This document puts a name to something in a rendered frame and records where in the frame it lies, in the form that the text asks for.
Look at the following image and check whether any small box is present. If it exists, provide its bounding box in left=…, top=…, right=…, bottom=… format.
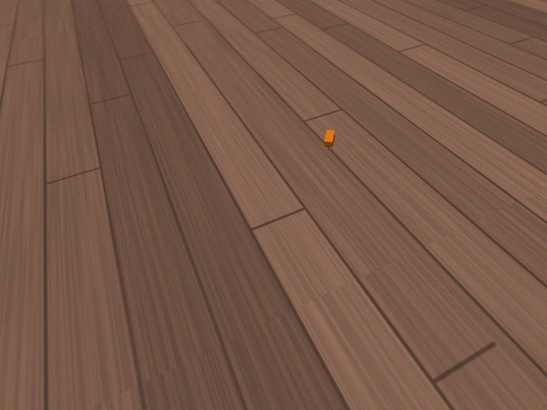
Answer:
left=324, top=130, right=335, bottom=146

